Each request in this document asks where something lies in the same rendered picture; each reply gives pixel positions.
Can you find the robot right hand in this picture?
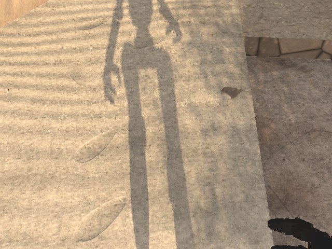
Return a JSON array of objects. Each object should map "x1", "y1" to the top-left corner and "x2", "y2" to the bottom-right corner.
[{"x1": 268, "y1": 217, "x2": 332, "y2": 249}]

